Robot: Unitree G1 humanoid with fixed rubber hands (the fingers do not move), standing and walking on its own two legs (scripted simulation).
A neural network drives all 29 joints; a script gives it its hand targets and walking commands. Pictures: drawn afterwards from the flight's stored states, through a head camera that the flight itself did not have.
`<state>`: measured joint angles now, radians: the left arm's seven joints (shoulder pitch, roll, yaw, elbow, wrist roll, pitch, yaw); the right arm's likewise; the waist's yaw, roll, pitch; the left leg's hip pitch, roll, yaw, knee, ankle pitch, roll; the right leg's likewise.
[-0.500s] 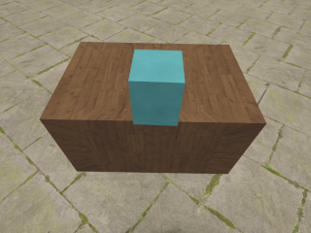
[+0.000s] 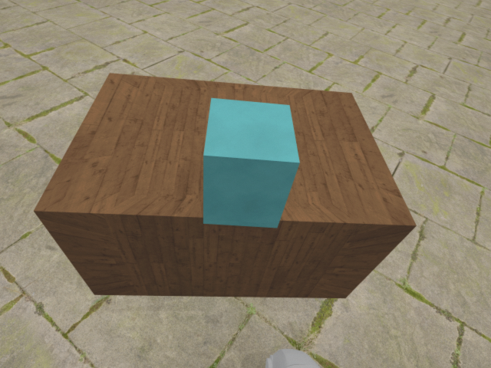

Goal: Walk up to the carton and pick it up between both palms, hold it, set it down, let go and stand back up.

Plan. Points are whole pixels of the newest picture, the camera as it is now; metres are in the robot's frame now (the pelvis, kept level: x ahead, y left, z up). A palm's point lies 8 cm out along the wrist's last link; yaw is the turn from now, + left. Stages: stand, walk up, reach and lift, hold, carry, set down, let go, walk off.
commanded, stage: walk up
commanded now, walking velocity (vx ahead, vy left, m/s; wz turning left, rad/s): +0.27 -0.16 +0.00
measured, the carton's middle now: (245, 165) +0.59 -0.04 -0.07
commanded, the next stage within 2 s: none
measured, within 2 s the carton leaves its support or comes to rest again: neither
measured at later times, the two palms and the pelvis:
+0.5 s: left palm (166, 315) +0.24 +0.13 -0.14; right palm (383, 361) +0.15 -0.29 -0.16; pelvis +0.15 -0.08 -0.01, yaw +0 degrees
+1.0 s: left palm out of the picture +0.10 +0.13 -0.14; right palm (385, 362) +0.15 -0.29 -0.15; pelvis +0.15 -0.07 +0.00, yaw +1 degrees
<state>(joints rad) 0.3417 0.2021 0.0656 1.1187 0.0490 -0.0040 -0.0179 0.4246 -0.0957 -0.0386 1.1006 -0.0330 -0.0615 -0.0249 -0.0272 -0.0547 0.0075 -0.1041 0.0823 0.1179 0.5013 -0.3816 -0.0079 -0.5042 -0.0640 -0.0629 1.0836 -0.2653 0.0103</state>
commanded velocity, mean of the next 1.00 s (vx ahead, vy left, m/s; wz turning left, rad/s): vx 0.07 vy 0.00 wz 0.00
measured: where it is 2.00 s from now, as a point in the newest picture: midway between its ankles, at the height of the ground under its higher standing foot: outside the picture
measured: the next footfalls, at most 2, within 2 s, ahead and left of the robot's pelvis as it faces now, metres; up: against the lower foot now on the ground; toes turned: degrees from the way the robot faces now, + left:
right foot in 0.24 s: +0.19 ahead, -0.17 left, +0.00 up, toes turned -2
left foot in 0.60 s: +0.20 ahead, +0.03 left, +0.00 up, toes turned +5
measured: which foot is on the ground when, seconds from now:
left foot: down 0.00-0.26, up 0.28-0.58, down 0.60-0.96, up 0.98-1.00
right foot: up 0.00-0.22, down 0.24-1.00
